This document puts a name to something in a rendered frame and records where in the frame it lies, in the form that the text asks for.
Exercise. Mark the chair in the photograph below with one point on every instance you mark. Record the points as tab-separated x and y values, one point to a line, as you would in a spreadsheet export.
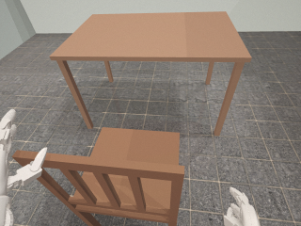
130	173

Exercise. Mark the right robot hand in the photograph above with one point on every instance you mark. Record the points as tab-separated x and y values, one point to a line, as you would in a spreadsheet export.
245	213

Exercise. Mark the table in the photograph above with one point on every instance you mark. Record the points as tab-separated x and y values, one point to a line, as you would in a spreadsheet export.
206	36

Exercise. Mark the left robot forearm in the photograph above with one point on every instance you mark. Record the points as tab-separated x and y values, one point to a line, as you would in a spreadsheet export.
6	216

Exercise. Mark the left robot hand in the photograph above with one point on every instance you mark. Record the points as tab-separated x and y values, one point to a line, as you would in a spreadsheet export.
24	175

